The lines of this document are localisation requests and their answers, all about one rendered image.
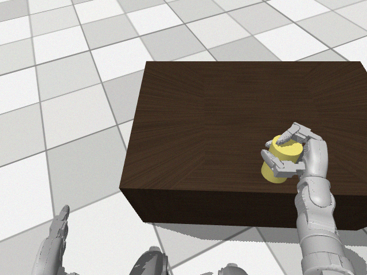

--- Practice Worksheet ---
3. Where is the right robot hand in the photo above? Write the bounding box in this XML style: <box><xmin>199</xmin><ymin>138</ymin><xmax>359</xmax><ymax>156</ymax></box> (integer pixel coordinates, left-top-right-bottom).
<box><xmin>261</xmin><ymin>122</ymin><xmax>328</xmax><ymax>181</ymax></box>

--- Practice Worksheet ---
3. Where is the left robot hand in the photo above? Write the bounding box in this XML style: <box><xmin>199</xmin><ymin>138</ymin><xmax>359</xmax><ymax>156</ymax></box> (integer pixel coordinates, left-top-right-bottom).
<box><xmin>31</xmin><ymin>205</ymin><xmax>79</xmax><ymax>275</ymax></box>

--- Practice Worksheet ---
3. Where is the can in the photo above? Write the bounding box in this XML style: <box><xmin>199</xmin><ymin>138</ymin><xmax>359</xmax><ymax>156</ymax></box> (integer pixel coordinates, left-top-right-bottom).
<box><xmin>261</xmin><ymin>135</ymin><xmax>303</xmax><ymax>183</ymax></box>

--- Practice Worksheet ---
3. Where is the right robot arm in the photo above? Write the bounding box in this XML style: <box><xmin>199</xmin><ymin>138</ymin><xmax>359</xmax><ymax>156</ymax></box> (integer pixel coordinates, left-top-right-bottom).
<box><xmin>295</xmin><ymin>176</ymin><xmax>356</xmax><ymax>275</ymax></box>

